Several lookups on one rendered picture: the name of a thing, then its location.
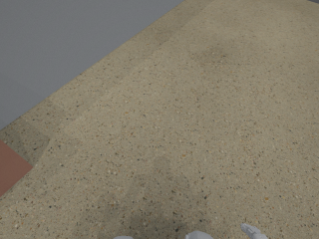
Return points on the cupboard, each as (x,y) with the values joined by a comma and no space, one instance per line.
(12,167)

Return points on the robot right hand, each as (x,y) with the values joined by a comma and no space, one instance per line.
(252,231)

